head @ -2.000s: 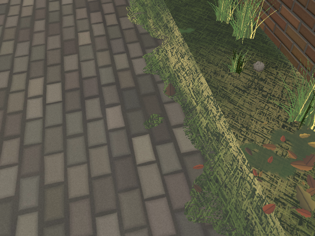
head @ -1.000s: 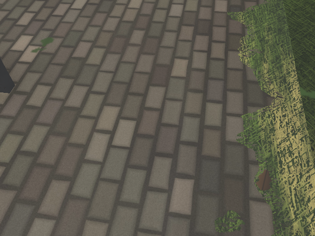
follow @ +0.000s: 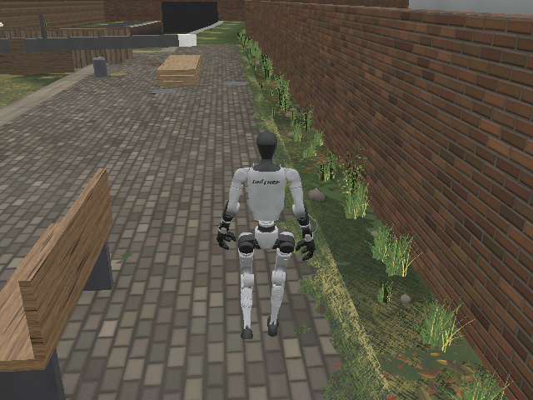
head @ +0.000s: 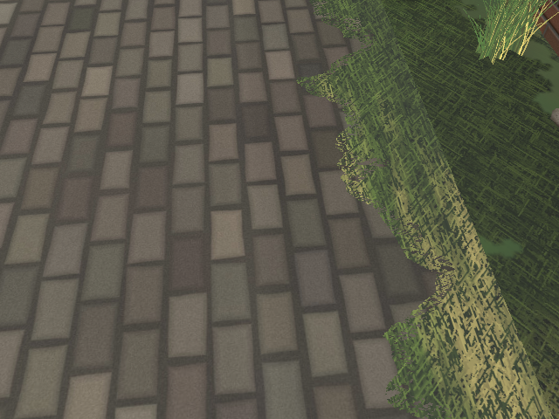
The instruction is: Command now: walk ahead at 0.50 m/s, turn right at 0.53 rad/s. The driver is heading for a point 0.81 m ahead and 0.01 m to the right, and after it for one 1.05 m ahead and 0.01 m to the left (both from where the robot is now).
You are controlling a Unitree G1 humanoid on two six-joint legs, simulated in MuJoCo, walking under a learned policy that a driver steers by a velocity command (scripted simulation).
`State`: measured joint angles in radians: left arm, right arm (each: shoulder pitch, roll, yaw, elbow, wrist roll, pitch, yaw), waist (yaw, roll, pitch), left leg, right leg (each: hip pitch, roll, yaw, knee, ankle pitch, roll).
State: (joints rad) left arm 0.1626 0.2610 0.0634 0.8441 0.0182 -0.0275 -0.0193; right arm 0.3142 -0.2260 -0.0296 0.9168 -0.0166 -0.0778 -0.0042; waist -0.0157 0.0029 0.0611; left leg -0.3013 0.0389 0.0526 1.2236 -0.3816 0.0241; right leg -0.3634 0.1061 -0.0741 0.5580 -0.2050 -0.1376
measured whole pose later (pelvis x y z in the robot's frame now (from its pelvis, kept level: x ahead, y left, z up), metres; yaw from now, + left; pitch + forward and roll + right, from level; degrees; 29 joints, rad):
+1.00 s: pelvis +0.54 -0.05 +0.00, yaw -11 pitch +1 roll +1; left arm 0.03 0.23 0.01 0.78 0.05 -0.07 -0.01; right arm 0.44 -0.23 -0.03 0.99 0.00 -0.06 0.00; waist -0.06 0.00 0.05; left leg -0.04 -0.03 0.03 0.65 -0.47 0.05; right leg -0.43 0.01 -0.08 0.55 -0.13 -0.09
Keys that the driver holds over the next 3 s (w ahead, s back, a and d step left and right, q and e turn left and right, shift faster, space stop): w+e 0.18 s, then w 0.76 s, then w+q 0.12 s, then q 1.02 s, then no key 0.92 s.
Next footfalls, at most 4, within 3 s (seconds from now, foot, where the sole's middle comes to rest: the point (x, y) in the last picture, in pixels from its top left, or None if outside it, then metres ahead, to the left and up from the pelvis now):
0.42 left None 0.42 0.10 -0.76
0.96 right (350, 337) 0.66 -0.15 -0.76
1.46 left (291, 276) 0.84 -0.01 -0.76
1.96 right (363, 284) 0.81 -0.20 -0.76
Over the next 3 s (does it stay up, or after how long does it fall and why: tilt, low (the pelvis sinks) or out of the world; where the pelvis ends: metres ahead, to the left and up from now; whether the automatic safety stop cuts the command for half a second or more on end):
stays up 0.71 -0.13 0.02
